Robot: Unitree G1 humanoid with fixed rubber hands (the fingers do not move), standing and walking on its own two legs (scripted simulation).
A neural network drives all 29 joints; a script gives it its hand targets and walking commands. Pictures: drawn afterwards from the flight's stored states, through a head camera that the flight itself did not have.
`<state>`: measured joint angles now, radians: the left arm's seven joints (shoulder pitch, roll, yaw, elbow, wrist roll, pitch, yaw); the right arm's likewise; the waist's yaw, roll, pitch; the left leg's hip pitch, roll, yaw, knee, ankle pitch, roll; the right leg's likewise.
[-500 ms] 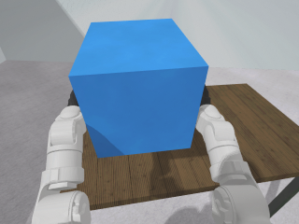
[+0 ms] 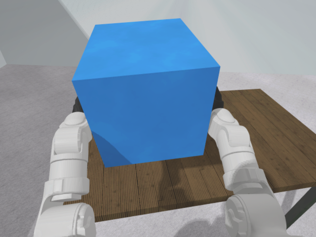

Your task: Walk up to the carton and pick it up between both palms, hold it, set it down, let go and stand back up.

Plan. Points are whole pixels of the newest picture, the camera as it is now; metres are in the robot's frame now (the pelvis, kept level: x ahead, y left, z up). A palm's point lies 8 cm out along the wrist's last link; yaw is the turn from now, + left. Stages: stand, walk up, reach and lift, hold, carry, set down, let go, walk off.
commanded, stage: hold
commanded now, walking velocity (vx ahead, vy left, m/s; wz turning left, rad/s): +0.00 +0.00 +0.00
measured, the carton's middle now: (146, 86) +0.44 +0.04 +0.24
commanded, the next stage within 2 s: none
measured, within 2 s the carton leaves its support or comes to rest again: neither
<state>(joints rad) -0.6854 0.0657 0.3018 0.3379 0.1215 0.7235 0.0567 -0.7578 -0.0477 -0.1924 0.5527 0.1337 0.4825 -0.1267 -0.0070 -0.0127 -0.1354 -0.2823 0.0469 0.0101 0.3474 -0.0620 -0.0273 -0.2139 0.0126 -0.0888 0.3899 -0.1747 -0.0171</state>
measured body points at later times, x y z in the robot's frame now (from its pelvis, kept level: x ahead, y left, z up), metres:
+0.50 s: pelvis +0.01 +0.00 +0.00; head -0.05 +0.01 +0.45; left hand +0.38 +0.19 +0.20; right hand +0.40 -0.14 +0.21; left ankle +0.08 +0.14 -0.74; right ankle +0.02 -0.10 -0.74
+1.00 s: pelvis +0.00 +0.00 +0.00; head -0.05 +0.01 +0.45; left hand +0.38 +0.19 +0.20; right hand +0.40 -0.14 +0.21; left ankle +0.08 +0.14 -0.74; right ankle +0.02 -0.10 -0.74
